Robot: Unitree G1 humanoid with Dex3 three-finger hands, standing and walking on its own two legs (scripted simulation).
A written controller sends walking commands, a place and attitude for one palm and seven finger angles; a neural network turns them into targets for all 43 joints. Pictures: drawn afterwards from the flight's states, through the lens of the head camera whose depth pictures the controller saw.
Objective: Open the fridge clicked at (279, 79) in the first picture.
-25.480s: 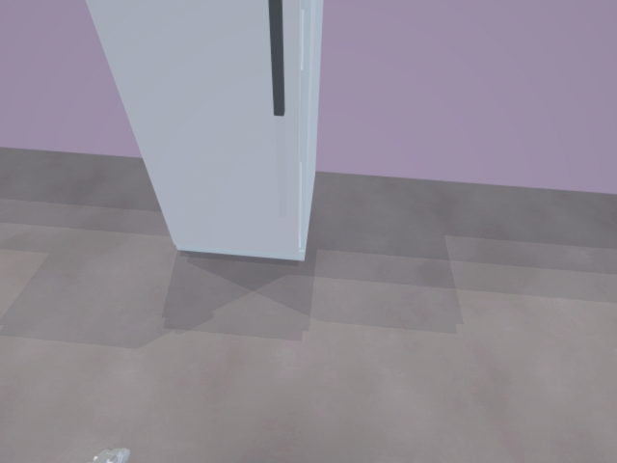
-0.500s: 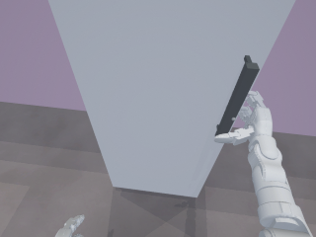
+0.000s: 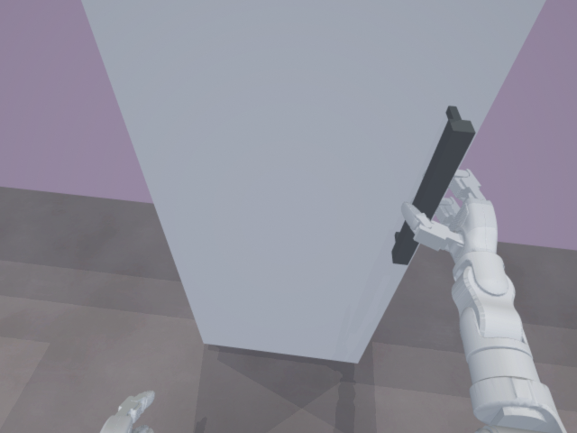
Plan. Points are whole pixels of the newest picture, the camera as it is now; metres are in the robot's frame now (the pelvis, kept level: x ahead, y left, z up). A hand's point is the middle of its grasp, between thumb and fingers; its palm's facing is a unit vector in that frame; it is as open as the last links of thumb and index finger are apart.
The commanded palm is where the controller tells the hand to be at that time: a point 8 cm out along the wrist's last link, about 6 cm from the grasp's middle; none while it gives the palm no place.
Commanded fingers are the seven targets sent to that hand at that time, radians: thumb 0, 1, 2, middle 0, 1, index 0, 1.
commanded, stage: grip the handle and tug to test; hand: right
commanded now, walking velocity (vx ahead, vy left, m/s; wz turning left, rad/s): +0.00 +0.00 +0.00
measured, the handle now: (422, 195) +0.45 -0.16 +0.11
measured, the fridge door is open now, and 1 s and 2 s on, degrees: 0 3 29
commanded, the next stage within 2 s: pull the door a little, standing still in 0.86 s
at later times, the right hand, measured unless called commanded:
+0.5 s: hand (424, 221) +0.39 -0.15 +0.12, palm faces +0.05 +1.00 +0.00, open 7.4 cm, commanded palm +0.35 -0.19 +0.12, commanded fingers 0.00 -0.90 -0.90 0.45 1.40 0.45 1.40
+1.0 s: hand (425, 232) +0.37 -0.14 +0.12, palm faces +0.03 +1.00 +0.01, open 7.4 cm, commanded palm +0.33 -0.20 +0.12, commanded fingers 0.00 -0.90 -0.90 0.45 1.40 0.45 1.40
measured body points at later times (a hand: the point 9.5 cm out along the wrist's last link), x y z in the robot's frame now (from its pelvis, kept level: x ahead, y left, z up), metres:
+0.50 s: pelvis +0.00 +0.01 +0.00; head +0.01 +0.01 +0.45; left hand +0.13 +0.25 -0.11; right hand +0.38 -0.20 +0.12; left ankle -0.05 +0.11 -0.72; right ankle +0.04 -0.10 -0.73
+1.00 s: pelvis +0.02 +0.00 +0.00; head +0.01 +0.02 +0.45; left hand +0.15 +0.26 -0.09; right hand +0.36 -0.20 +0.12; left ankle -0.05 +0.11 -0.72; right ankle +0.04 -0.10 -0.73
